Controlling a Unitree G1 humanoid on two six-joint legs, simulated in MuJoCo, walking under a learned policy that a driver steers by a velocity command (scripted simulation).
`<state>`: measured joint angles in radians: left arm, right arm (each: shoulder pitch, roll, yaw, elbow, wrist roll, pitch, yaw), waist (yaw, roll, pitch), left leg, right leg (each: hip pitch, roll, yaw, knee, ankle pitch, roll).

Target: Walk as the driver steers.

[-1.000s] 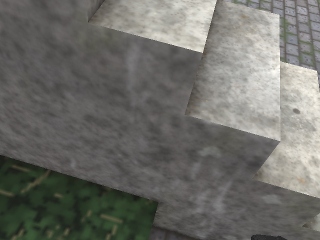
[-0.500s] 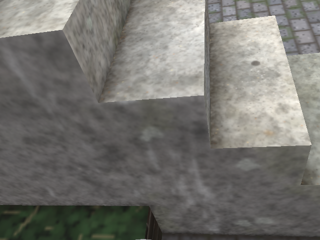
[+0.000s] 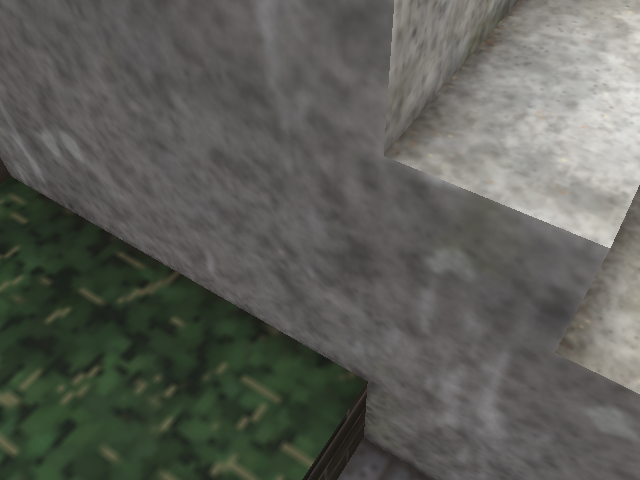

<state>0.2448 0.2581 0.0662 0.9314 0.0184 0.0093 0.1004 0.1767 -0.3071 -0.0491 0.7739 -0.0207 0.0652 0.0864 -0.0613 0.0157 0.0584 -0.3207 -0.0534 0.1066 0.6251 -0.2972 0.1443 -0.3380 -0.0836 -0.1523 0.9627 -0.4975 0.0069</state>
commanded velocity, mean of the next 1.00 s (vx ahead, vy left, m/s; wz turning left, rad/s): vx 0.60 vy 0.31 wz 0.08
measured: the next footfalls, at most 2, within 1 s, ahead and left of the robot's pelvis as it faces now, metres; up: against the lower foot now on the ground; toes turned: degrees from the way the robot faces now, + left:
right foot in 0.06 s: +0.04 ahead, -0.14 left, +0.00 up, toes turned -3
left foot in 0.32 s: +0.04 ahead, +0.15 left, +0.00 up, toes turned +18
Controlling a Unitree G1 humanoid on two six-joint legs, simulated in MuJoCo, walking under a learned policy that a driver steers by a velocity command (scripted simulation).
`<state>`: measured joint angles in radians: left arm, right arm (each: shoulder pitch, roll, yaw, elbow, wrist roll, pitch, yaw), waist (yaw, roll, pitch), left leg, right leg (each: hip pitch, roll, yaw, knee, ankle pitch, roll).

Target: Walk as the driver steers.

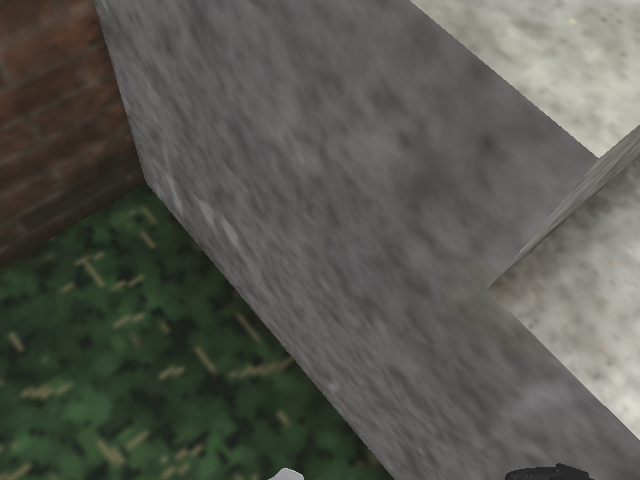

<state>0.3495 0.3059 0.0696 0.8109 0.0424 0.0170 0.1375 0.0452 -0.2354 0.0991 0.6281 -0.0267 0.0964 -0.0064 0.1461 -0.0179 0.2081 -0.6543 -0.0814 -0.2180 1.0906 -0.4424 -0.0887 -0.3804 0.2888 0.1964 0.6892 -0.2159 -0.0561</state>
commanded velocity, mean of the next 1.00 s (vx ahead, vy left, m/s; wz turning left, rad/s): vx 0.04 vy -0.10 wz -0.85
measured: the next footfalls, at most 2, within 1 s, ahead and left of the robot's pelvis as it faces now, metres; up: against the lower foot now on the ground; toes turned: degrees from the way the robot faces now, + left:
left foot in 0.08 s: +0.19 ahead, +0.09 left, +0.00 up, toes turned -17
right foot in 0.44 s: +0.01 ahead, +0.04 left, +0.00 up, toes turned -28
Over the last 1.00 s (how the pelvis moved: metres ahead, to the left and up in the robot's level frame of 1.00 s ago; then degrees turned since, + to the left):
0.32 0.16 0.25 4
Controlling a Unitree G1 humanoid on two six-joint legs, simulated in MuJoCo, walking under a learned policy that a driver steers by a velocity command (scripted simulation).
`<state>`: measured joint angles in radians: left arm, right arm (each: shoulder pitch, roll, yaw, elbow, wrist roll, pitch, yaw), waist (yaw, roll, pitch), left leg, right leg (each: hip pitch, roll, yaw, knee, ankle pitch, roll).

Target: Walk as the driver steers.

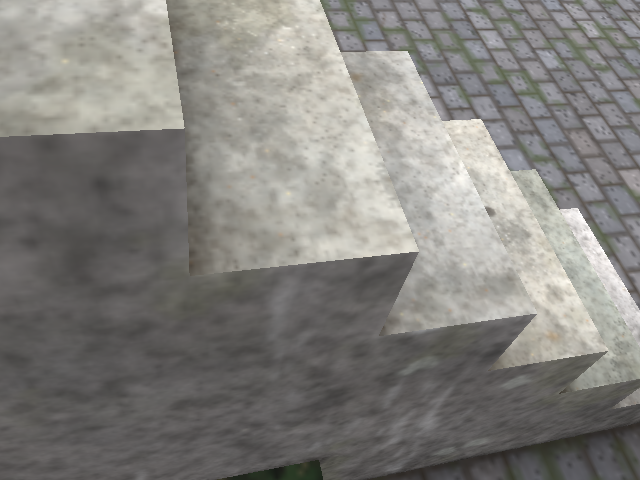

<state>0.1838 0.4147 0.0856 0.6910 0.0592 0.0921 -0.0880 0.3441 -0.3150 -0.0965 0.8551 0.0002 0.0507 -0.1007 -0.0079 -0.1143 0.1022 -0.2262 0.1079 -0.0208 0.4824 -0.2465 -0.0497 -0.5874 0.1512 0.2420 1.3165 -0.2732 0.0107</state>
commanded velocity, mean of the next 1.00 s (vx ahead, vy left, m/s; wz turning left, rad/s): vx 0.06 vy -0.15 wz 0.69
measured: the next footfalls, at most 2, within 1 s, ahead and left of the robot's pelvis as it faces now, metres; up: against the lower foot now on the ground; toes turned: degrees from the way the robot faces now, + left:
right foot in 0.20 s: +0.02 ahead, -0.15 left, +0.00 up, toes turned +6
left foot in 0.94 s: -0.13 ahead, +0.06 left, +0.00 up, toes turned +48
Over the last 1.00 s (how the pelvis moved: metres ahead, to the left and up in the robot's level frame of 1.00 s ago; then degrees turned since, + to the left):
0.01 0.19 0.02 -54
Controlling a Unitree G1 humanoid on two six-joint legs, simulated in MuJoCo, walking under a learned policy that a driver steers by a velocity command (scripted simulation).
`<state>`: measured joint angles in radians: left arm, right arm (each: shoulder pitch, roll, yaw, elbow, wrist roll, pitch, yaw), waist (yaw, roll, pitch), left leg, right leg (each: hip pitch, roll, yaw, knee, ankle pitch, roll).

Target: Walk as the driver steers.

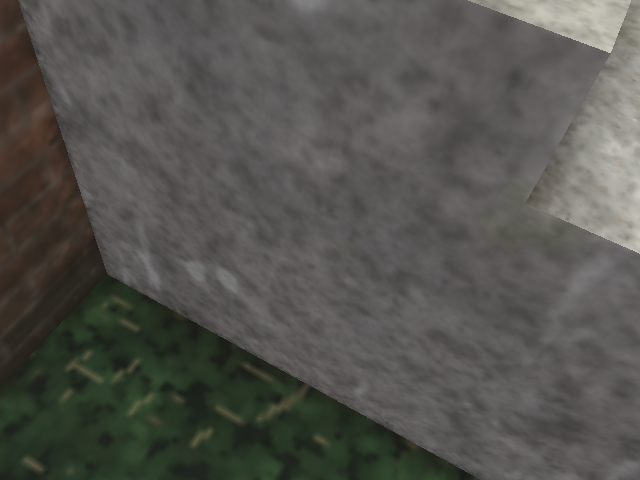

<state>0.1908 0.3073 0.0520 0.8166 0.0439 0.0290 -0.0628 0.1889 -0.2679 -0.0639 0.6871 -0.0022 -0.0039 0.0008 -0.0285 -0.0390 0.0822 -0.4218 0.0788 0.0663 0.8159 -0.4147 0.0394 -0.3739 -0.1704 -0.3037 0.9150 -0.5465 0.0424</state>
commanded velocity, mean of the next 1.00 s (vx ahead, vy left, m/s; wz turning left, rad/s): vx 0.03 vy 0.07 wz -0.55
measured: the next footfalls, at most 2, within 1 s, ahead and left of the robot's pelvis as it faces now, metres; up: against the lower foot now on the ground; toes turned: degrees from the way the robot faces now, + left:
right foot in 0.24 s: +0.07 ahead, -0.03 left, +0.00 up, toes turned -6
left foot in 0.54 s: +0.16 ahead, +0.25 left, +0.00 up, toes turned -12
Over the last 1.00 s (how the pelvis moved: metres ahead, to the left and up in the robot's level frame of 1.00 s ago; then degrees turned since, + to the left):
-0.10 -0.05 -0.03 42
